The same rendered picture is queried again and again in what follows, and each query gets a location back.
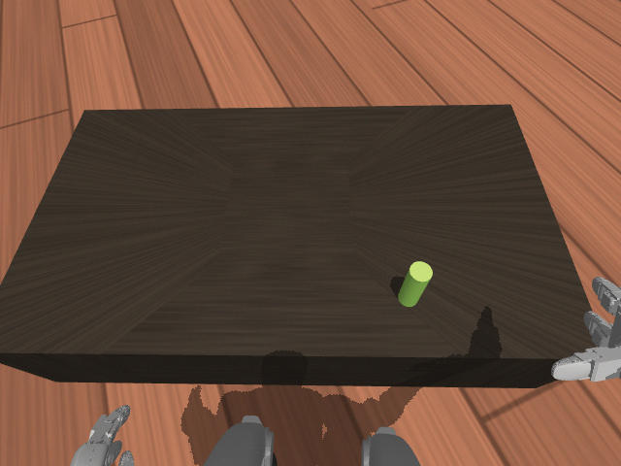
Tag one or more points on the left robot hand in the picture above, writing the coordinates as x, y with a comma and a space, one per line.
101, 450

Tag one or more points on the right robot hand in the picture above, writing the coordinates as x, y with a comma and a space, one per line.
604, 361

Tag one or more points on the can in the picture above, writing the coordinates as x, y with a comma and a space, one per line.
417, 278

